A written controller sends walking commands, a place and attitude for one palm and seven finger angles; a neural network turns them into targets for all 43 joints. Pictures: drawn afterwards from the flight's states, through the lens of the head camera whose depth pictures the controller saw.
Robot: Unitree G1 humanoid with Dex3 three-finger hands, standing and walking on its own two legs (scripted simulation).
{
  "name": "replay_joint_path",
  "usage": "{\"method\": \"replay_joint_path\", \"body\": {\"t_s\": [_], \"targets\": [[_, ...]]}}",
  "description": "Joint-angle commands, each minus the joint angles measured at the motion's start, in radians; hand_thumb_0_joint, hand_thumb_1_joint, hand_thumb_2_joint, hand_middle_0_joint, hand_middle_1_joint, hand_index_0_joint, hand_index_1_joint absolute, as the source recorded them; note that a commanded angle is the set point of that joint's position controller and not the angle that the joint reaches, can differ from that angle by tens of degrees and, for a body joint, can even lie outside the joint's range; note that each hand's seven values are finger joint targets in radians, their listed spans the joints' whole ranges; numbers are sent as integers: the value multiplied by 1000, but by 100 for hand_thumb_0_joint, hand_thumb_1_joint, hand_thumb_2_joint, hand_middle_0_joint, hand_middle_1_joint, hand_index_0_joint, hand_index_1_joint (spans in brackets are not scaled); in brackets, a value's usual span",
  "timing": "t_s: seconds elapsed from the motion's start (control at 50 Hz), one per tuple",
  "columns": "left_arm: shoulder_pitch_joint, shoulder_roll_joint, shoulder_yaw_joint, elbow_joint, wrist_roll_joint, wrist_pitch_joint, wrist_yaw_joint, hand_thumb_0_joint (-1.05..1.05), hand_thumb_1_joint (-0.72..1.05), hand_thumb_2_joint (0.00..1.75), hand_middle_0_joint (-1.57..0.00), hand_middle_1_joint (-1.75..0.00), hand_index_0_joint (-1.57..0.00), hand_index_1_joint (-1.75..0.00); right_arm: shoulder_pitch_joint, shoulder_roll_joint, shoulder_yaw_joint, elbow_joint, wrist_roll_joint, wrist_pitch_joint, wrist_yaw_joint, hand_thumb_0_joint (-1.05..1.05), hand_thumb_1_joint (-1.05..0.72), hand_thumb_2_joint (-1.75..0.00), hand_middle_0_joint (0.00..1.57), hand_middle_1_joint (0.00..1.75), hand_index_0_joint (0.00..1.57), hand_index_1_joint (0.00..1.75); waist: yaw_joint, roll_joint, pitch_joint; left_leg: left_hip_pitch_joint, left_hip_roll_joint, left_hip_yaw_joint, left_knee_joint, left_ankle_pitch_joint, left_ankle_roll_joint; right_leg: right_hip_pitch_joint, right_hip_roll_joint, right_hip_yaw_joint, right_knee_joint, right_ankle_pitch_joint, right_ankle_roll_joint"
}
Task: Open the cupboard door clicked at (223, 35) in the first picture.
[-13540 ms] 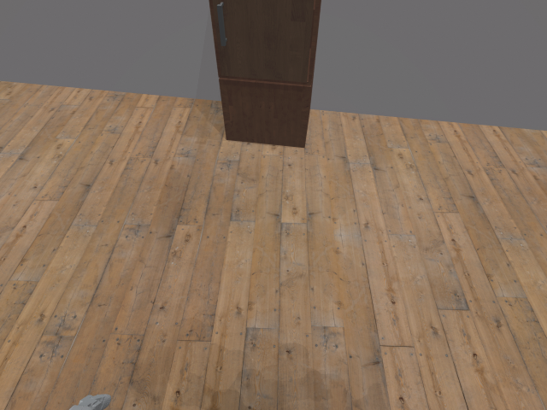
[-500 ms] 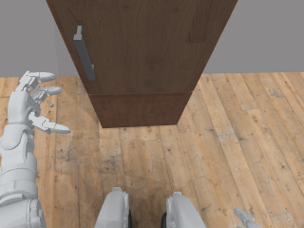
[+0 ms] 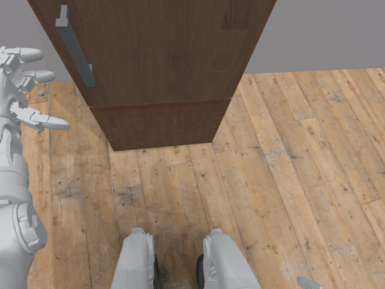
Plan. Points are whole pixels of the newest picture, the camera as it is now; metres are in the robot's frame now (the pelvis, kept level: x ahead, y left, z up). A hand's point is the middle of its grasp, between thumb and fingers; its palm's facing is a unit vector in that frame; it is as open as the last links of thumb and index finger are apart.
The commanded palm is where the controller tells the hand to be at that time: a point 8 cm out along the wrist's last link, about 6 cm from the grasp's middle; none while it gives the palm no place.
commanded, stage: move the hooked fingers beside the handle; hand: left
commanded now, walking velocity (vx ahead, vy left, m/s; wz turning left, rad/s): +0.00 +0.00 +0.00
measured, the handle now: (79, 50) +0.58 +0.22 +0.04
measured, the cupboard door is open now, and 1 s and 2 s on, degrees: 0 0 0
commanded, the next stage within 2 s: slide the fingers in behind the handle in 1.10 s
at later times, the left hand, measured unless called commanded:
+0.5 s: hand (46, 74) +0.54 +0.28 +0.02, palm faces +0.10 -0.99 -0.03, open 14.0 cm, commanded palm +0.52 +0.30 +0.04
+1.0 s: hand (46, 75) +0.53 +0.27 +0.03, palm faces +0.10 -0.99 -0.03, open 14.0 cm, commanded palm +0.51 +0.30 +0.04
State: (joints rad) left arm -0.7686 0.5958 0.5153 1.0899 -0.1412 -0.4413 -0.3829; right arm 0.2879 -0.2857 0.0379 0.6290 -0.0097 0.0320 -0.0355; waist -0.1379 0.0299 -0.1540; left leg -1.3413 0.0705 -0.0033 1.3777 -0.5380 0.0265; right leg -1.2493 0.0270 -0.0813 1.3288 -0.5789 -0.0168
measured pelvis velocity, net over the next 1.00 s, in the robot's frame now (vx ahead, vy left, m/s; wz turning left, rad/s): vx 0.00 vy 0.02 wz -0.02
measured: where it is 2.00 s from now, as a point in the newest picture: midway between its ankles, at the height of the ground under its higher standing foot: outside the picture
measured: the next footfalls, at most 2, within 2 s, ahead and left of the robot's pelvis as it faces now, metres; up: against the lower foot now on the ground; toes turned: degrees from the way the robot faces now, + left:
none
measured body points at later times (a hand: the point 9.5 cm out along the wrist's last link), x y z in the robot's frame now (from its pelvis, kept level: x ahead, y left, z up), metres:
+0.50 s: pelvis -0.01 +0.01 -0.02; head +0.20 +0.04 +0.38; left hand +0.53 +0.33 +0.03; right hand +0.00 -0.27 -0.12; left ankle +0.04 +0.10 -0.60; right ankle +0.02 -0.12 -0.60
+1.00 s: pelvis +0.00 +0.02 +0.00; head +0.19 +0.06 +0.40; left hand +0.51 +0.33 +0.04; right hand +0.04 -0.26 -0.11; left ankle +0.04 +0.11 -0.60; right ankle +0.02 -0.12 -0.60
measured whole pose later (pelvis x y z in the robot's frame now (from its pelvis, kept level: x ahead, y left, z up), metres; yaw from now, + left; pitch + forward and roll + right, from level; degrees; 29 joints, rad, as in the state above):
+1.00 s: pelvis +0.00 +0.02 +0.00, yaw -1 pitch +31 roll -7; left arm -0.89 0.66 0.53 1.13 -0.07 -0.42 -0.31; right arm 0.30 -0.28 0.06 0.59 -0.03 0.09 0.00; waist -0.20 0.04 -0.15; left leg -1.40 0.07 -0.01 1.40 -0.55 0.05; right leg -1.29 0.03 -0.09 1.32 -0.57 0.00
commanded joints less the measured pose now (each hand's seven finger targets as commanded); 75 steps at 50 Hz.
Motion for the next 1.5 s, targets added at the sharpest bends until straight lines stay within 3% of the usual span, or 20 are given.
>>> {"method": "replay_joint_path", "body": {"t_s": [0.0, 0.22, 0.28, 0.32, 0.42, 0.5, 0.6, 0.66, 0.74, 0.82, 0.92, 0.96, 0.98, 1.08, 1.14, 1.18, 1.22, 1.38, 1.42, 1.48], "targets": [[-408, 333, 50, -173, -6, -58, 12, 0, -50, 30, -30, -120, -30, -120, 164, -192, -60, -51, 0, -6, -11, 0, -90, -90, 20, 30, 20, 30, -12, 135, -517, 471, -21, -74, -117, 362, 14, 146, 25, 48, -161, 284, -2], [-572, 431, 46, -82, 44, -17, 10, 0, -50, 30, -30, -120, -30, -120, 201, -210, -38, -56, -7, 20, -8, 0, -90, -90, 20, 30, 20, 30, -62, 179, -532, 416, -11, -89, -68, 340, 21, 68, 31, 41, -131, 252, -2], [-612, 461, 56, -82, 52, -7, 15, 0, -50, 30, -30, -120, -30, -120, 214, -217, -33, -55, -11, 26, -7, 0, -90, -90, 20, 30, 20, 30, -66, 226, -568, 446, -7, -103, -61, 362, 16, 27, 30, 32, -116, 249, -4], [-579, 460, 57, -60, 54, 9, 13, 0, -50, 30, -30, -120, -30, -120, 221, -216, -30, -60, -12, 33, -4, 0, -90, -90, 20, 30, 20, 30, -61, 215, -556, 437, -6, -101, -60, 361, 17, 32, 32, 28, -117, 250, -4], [-544, 529, 117, -131, 56, 18, 8, 0, -50, 30, -30, -120, -30, -120, 232, -218, -32, -73, -15, 48, 3, 0, -90, -90, 20, 30, 20, 30, -30, 235, -629, 459, -3, -104, -61, 428, 13, 82, 33, 25, -101, 303, -5], [-539, 493, 114, -221, 41, 4, 8, 0, -50, 30, -30, -120, -30, -120, 239, -212, -43, -63, -14, 52, 14, 0, -90, -90, 20, 30, 20, 30, -27, 261, -669, 549, 4, -117, -76, 479, 7, 73, 37, 21, -112, 323, -6], [-528, 417, 68, -197, 35, 12, 9, 0, -50, 30, -30, -120, -30, -120, 236, -207, -46, -42, -12, 53, 14, 0, -90, -90, 20, 30, 20, 30, -47, 241, -587, 564, 6, -128, -100, 439, 3, 30, 36, 12, -136, 282, -6], [-553, 360, 33, -245, 32, -1, 21, 0, -50, 30, -30, -120, -30, -120, 239, -203, -54, -32, -17, 49, 15, 0, -90, -90, 20, 30, 20, 30, -46, 298, -611, 666, 8, -149, -117, 491, -9, -16, 31, 2, -141, 284, -13], [-519, 273, -19, -165, 31, -1, 39, 0, -50, 30, -30, -120, -30, -120, 236, -196, -54, -25, -17, 50, 17, 0, -90, -90, 20, 30, 20, 30, -64, 248, -525, 654, 8, -159, -138, 458, -11, -44, 32, -4, -155, 262, -14], [-522, 335, 20, -129, 43, -8, 69, 0, -50, 30, -30, -120, -30, -120, 225, -200, -46, -42, -20, 54, 14, 0, -90, -90, 20, 30, 20, 30, -59, 198, -501, 559, -2, -132, -128, 406, -2, 9, 31, 4, -153, 256, -11], [-503, 386, 59, -195, 51, -60, 74, 0, -50, 30, -30, -120, -30, -120, 208, -197, -46, -62, -24, 58, 20, 0, -90, -90, 20, 30, 20, 30, -27, 262, -580, 605, -2, -123, -116, 498, -11, 48, 32, 10, -133, 305, -16], [-474, 358, 52, -206, 45, -66, 68, 0, -50, 30, -30, -120, -30, -120, 211, -194, -52, -63, -22, 64, 25, 0, -90, -90, 20, 30, 20, 30, -23, 263, -608, 653, 2, -131, -117, 547, -16, 39, 33, 8, -131, 323, -15], [-472, 318, 24, -190, 40, -59, 63, 0, -50, 30, -30, -120, -30, -120, 207, -192, -53, -62, -19, 66, 26, 0, -90, -90, 20, 30, 20, 30, -35, 256, -578, 647, 2, -131, -121, 527, -16, 27, 32, 8, -141, 314, -13], [-489, 334, 35, -158, 28, -34, 51, 0, -50, 30, -30, -120, -30, -120, 207, -199, -52, -56, -13, 70, 15, 0, -90, -90, 20, 30, 20, 30, -47, 186, -544, 558, -5, -118, -116, 433, 0, 59, 31, 16, -149, 294, -6], [-556, 331, 17, -180, 32, -48, 57, 0, -50, 30, -30, -120, -30, -120, 202, -194, -47, -48, -14, 63, 11, 0, -90, -90, 20, 30, 20, 30, -61, 203, -539, 543, -6, -117, -108, 402, 4, 40, 32, 20, -144, 272, -9], [-557, 371, 45, -172, 36, -58, 63, 0, -50, 30, -30, -120, -30, -120, 205, -200, -47, -43, -17, 59, 9, 0, -90, -90, 20, 30, 20, 30, -51, 210, -568, 541, -8, -116, -104, 390, 1, 50, 33, 23, -143, 260, -10], [-567, 324, 2, -137, 38, -51, 62, 0, -50, 30, -30, -120, -30, -120, 202, -194, -45, -36, -16, 55, 8, 0, -90, -90, 20, 30, 20, 30, -71, 200, -532, 516, -8, -112, -100, 367, 5, 38, 34, 24, -149, 251, -8], [-526, 350, 31, -158, 40, -25, 72, 0, -50, 30, -30, -120, -30, -120, 213, -193, -45, -53, -17, 59, 14, 0, -90, -90, 20, 30, 20, 30, -38, 218, -602, 522, -10, -103, -94, 425, 6, 87, 33, 26, -135, 301, -9], [-533, 323, 16, -159, 39, -21, 83, 0, -50, 30, -30, -120, -30, -120, 210, -188, -46, -53, -16, 59, 18, 0, -90, -90, 20, 30, 20, 30, -49, 193, -575, 492, -10, -98, -95, 395, 10, 98, 35, 29, -145, 293, -4], [-531, 347, 31, -170, 47, -29, 95, 0, -50, 30, -30, -120, -30, -120, 214, -187, -45, -51, -17, 57, 19, 0, -90, -90, 20, 30, 20, 30, -44, 193, -577, 469, -13, -86, -91, 390, 13, 124, 34, 39, -147, 303, -4]]}}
